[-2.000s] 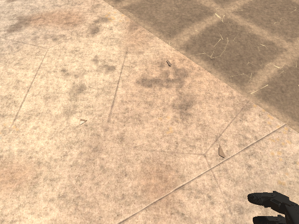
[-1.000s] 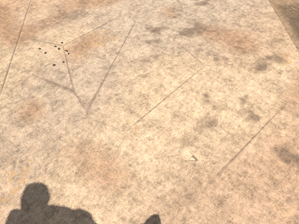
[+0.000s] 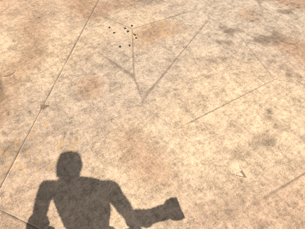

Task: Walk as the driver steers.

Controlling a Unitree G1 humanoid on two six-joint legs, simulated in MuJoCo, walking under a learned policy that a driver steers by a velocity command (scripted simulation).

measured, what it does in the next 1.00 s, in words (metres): steps on the spot, turning right: right foot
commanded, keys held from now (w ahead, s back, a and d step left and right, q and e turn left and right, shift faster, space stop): e+shift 0.54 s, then shift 0.04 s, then q+shift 0.18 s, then w+q+shift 0.24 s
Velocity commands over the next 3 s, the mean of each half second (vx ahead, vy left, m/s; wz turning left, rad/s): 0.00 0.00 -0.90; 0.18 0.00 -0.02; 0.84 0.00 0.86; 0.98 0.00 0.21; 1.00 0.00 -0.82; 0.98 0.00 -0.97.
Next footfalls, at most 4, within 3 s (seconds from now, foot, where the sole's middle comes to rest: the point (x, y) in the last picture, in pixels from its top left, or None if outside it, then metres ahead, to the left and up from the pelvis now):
0.48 right None -0.01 -0.12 -0.77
1.24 left None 0.39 0.03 -0.77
1.70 right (182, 140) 0.86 -0.08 -0.77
2.10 left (128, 91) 1.18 0.21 -0.78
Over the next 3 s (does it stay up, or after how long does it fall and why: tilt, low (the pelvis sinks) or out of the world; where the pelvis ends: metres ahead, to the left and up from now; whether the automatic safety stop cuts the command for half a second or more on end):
stays up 1.80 -0.10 -0.02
